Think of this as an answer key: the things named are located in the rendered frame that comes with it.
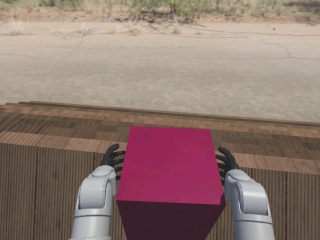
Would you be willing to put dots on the right robot hand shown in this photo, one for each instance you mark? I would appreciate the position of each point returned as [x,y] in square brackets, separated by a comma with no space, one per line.
[229,160]

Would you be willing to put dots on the left robot hand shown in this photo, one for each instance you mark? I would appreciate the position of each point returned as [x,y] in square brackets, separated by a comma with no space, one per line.
[110,155]

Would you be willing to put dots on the carton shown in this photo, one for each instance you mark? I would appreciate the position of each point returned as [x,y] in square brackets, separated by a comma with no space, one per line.
[170,186]

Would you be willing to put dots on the robot left forearm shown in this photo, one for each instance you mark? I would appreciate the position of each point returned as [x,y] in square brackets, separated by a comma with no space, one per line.
[93,207]

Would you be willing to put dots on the robot right forearm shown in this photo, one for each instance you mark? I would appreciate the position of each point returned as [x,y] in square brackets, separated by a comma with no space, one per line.
[250,207]

